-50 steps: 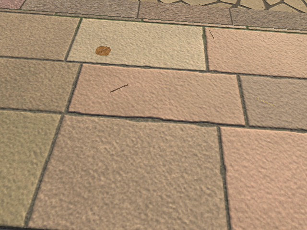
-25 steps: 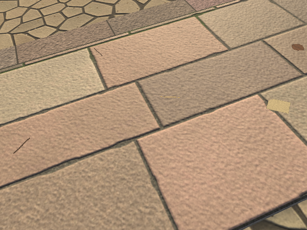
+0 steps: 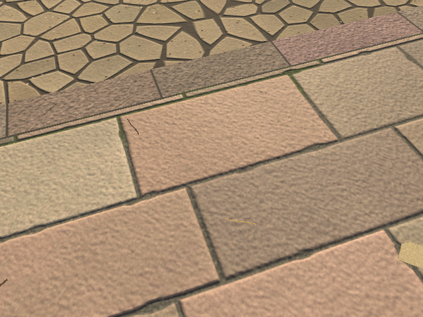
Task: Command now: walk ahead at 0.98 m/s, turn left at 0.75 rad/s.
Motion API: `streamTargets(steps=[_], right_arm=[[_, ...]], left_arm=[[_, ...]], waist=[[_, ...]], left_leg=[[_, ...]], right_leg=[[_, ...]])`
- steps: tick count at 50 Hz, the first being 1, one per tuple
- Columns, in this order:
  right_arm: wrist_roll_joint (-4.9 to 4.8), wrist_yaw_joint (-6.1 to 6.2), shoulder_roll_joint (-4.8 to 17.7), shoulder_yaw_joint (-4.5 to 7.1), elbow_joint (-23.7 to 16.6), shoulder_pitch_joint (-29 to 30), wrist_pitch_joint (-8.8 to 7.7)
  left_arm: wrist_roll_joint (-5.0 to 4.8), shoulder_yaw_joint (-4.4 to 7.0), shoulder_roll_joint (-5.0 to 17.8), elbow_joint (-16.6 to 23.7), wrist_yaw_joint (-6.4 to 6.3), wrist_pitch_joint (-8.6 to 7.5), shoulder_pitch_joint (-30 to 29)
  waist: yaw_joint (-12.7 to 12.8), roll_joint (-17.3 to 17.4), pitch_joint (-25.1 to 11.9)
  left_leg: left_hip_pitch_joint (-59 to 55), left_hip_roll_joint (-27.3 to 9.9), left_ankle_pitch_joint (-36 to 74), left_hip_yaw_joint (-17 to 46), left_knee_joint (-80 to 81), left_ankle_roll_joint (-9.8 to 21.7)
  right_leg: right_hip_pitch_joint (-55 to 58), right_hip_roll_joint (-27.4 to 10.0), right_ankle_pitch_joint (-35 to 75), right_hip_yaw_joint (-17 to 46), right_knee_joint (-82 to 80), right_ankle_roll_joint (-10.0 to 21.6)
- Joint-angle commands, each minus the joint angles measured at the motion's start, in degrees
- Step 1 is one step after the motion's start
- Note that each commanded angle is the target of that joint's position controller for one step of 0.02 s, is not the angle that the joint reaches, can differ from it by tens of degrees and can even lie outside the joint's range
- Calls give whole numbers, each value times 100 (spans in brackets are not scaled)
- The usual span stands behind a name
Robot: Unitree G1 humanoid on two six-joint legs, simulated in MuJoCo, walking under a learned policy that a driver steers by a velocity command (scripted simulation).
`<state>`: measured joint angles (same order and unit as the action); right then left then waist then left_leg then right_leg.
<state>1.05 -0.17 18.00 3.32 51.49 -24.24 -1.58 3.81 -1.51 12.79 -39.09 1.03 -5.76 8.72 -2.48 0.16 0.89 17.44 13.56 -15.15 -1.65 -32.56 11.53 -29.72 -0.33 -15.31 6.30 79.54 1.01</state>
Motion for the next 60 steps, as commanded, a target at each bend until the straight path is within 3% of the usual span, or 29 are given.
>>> streamTargets(steps=[1,4,8,11,12,13,14,15,17,18,21,26,29,32,34,35,36,37,39,40,43,48,51,54,55,56,57,58,60], right_arm=[[-69,4,529,88,-440,289,-352],[-91,-2,623,166,-579,171,-409],[-166,-36,913,322,-508,-275,-365],[-118,12,1101,383,-535,-258,-346],[-95,-22,1294,424,-594,-3,-367],[-73,-46,1172,404,-696,332,-433],[-133,-13,230,166,-902,327,-488],[-339,-6,78,16,-1295,-63,-433],[-60,-16,602,94,-1135,886,-247],[-9,-101,546,99,-1177,1174,-189],[71,-309,100,-14,-1538,1533,50],[91,-492,106,-173,-2173,2329,166],[93,-589,118,-240,-2234,2807,153],[86,-513,411,-135,-1933,2052,87],[107,-345,843,120,-1216,-203,34],[-88,-178,1139,349,-1021,-354,107],[159,-120,1826,400,-1360,539,192],[117,-25,1687,436,-1540,99,257],[44,105,1060,276,-1227,479,73],[61,119,903,198,-1230,789,-53],[-53,27,613,69,-1040,843,-286],[-134,-68,385,25,-688,684,-356],[-139,-12,430,28,-476,315,-340],[-87,96,671,107,-437,632,-262],[-103,104,613,104,-486,488,-247],[-298,131,-106,-15,-380,-846,-200],[-235,187,138,1,-164,-1156,-140],[-113,190,313,33,-111,-772,-75],[1,135,281,-4,-276,143,42]], left_arm=[[115,39,559,652,-26,175,-16],[-63,-62,522,1076,90,144,-1122],[-182,-56,537,1193,87,118,-1544],[-184,126,952,1007,-48,43,-898],[-222,254,1186,824,-127,1,-34],[-168,435,1541,542,-253,-28,1218],[71,595,1916,358,-366,-24,2156],[94,697,2251,331,-294,37,1788],[-27,511,1061,393,-215,65,919],[-6,476,912,251,-192,57,932],[-148,402,605,-328,-137,-75,1371],[-222,425,784,-546,-96,-235,912],[-216,481,1093,-716,-122,-234,1190],[-212,613,1638,-707,-244,-55,1557],[-169,659,1807,-483,-275,114,1092],[-168,664,1592,-461,-209,141,930],[-174,447,884,74,-145,77,1830],[-238,452,1241,336,-141,-38,1284],[-239,374,1160,295,-170,-66,957],[-145,337,1053,174,-179,23,1008],[-90,324,859,60,-123,328,1255],[-255,185,366,113,-41,263,531],[-233,229,489,120,-72,213,226],[-130,394,842,-412,-123,72,1585],[-120,468,1155,-581,-148,-12,1963],[-56,519,1464,-490,-122,-8,1954],[-284,478,1221,-438,-67,87,1992],[-385,445,1002,-350,-75,146,1483],[-364,288,498,-321,-144,214,761]], waist=[[557,-443,563],[145,-201,755],[-324,196,261],[-11,257,-504],[540,280,-1037],[1176,227,-1634],[1285,-862,-2234],[784,-2311,-2889],[824,-605,-1197],[765,-210,-765],[457,-553,-186],[18,-521,450],[100,-220,746],[-369,-568,21],[-1393,-579,-1004],[-1334,381,-1054],[-9,1272,-1455],[-586,585,-2337],[25,-368,-333],[323,-626,16],[680,-559,111],[308,178,-190],[75,248,-167],[784,250,-374],[851,-214,-573],[314,-1659,-1556],[358,-1286,-2397],[270,-581,-1911],[192,-114,-876]], left_leg=[[598,-1510,-801,2851,2385,936],[1294,-1198,210,2374,2789,618],[-229,-1337,2454,2383,2245,223],[-1083,-1353,4528,2357,684,-181],[-867,-1280,4574,2327,-454,-313],[-21,-1077,3662,2172,-1838,-378],[1402,-730,-299,1529,-3655,-386],[2536,-672,-1302,936,-4927,-503],[2973,-1410,-133,701,-4777,-478],[2888,-1553,-55,662,-4633,-516],[3077,-1855,-148,598,-4535,-551],[2785,-1879,1068,160,-3146,-561],[1765,-1492,1508,-697,-1588,-304],[467,-827,1040,-1067,-1227,-37],[-2238,-690,807,-427,-773,337],[-3452,-1029,524,402,-221,431],[-4337,-2620,1273,3146,-42,1078],[-4588,-2964,-188,4416,1109,1592],[-2343,-2859,1094,3606,1674,1117],[-1340,-2632,2612,3008,1528,971],[-46,-2169,4881,1706,1592,729],[-376,-1297,5035,454,1553,-64],[-1113,-1570,4663,651,1331,-270],[-1416,-1606,4803,728,-250,-567],[-1092,-1157,3379,553,-1457,-697],[102,-339,-1398,321,-3745,-973],[381,-133,-2062,1061,-4407,-975],[486,-415,-1609,1301,-4549,-1035],[691,-854,-1242,1084,-3849,-1102]], right_leg=[[-1037,-490,-366,-113,-743,-172],[-26,-484,1074,-587,-2954,-417],[440,-95,2048,-700,-4414,-311],[1630,277,1236,-652,-5093,-175],[2728,201,985,-531,-5220,-101],[4221,-339,288,-155,-4944,40],[5668,-2015,-1496,1556,-5066,315],[5959,-2997,-2120,4397,-6042,879],[4366,-2252,-1830,2651,-6180,726],[3786,-2033,-830,1921,-6246,618],[3124,-1731,833,571,-6427,396],[2230,-1323,2203,-1312,-7193,128],[2235,-1078,3965,-2158,-7278,3],[2990,-1278,7399,-2208,-5555,-112],[1994,-1445,7157,-1948,-2633,21],[585,-386,2102,-1953,-270,-87],[-1292,-24,-1377,-1405,1680,-260],[-1829,8,-865,-371,1907,-224],[-1722,-587,-358,-420,693,-246],[-1125,-709,-503,-445,351,-288],[-62,-789,-712,-522,-1033,-401],[712,-245,2092,-1073,-3830,-80],[839,-30,2629,-999,-4610,78],[1968,119,2651,-824,-5309,279],[2641,-395,4951,-484,-5307,352],[4116,-2281,8486,1332,-4665,1517],[4315,-2500,8577,2311,-4956,1883],[3649,-2235,7087,1881,-5283,1768],[2516,-1682,4995,1080,-5770,1350]])
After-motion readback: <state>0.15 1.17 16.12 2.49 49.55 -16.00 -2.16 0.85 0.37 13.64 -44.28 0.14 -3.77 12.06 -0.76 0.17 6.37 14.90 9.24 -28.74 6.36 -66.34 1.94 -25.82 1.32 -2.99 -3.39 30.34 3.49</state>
